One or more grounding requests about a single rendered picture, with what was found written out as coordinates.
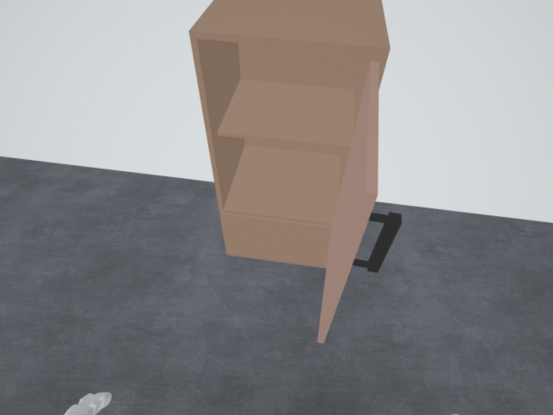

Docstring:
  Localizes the cupboard door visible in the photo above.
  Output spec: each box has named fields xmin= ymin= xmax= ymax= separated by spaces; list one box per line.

xmin=317 ymin=61 xmax=379 ymax=344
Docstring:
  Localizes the left robot hand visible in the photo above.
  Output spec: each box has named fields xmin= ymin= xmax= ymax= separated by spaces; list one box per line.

xmin=64 ymin=393 xmax=111 ymax=415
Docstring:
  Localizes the handle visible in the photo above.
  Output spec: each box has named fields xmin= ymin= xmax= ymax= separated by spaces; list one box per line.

xmin=353 ymin=212 xmax=402 ymax=273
